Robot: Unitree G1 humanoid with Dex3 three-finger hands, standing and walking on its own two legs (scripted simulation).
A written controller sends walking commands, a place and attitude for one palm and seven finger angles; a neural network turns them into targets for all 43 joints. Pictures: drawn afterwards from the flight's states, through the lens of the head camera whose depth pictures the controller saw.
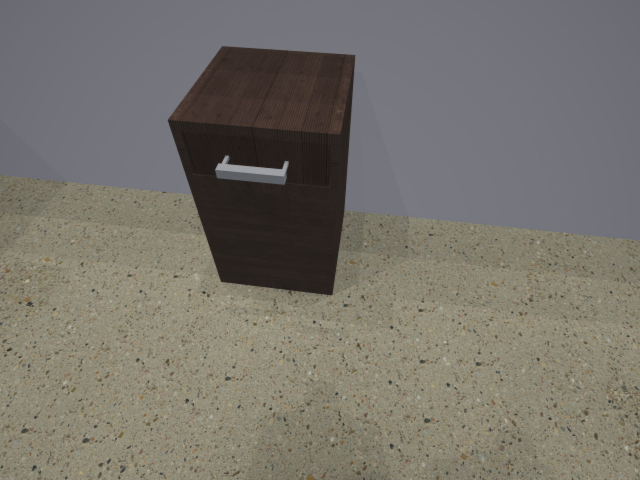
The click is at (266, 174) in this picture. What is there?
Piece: drawer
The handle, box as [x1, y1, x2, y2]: [215, 155, 288, 184]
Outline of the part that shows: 215,169 217,177 284,184 286,178 285,172 288,165 288,161 284,162 283,167 281,169 273,169 227,164 226,163 229,158 225,155 222,162 220,164 218,163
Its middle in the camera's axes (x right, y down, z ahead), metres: -0.18 -0.18 +1.01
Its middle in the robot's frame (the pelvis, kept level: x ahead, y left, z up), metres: +0.85 +0.22 -0.16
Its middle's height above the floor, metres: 0.61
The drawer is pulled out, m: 0.00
